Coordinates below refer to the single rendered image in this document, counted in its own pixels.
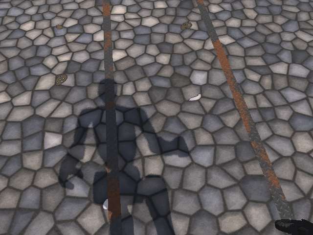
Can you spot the right robot hand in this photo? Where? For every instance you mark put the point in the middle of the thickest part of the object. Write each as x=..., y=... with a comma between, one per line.
x=295, y=227

